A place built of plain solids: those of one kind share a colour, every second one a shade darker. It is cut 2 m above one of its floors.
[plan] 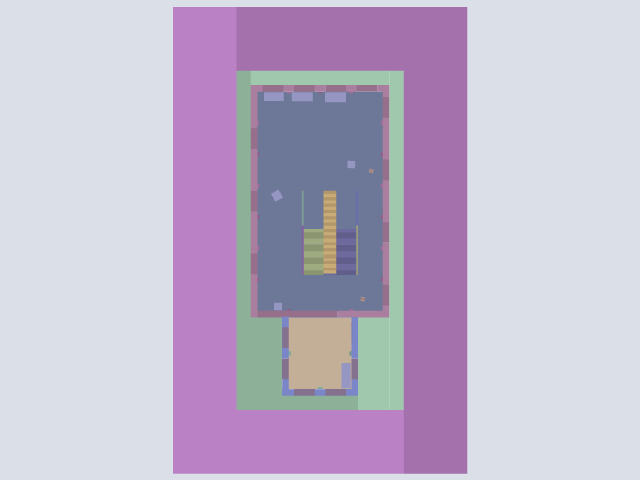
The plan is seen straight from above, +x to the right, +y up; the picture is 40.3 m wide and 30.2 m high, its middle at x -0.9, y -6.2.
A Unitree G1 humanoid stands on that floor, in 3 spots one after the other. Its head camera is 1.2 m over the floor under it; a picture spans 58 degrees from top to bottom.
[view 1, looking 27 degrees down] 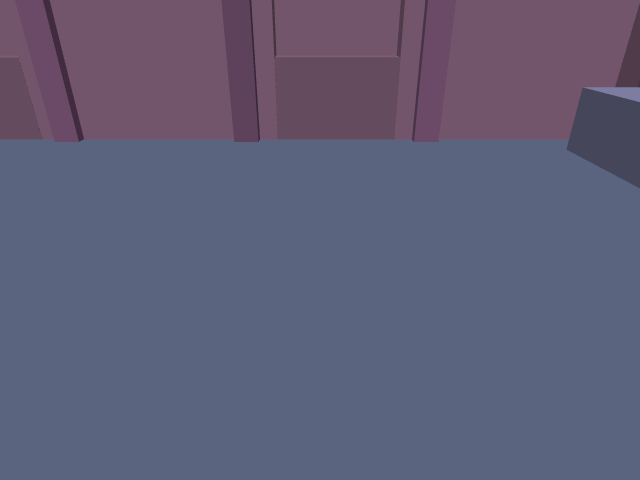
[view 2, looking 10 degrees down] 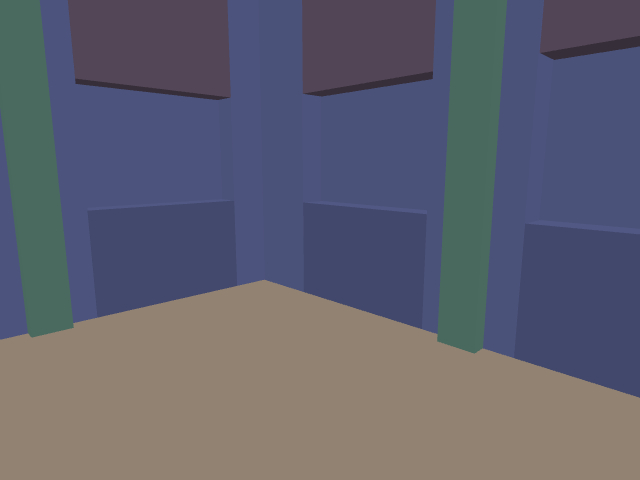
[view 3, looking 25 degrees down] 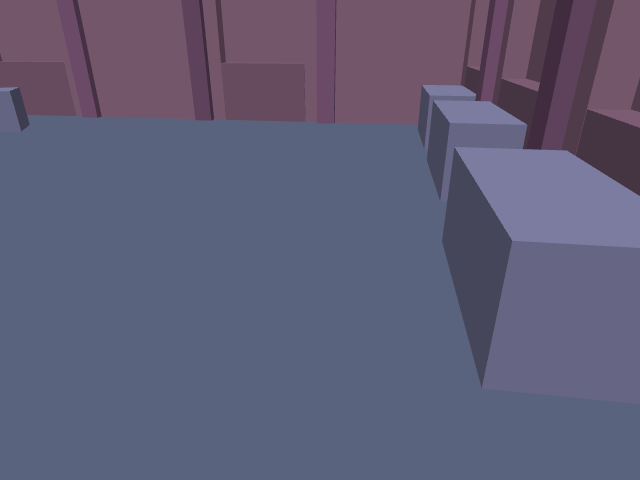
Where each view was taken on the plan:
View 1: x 0.00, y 0.00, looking -180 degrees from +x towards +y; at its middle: floor_storey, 2.64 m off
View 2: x -0.23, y -12.01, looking -134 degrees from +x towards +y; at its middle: wall_annex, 3.86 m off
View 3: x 2.06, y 2.03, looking -172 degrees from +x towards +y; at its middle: floor_storey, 2.84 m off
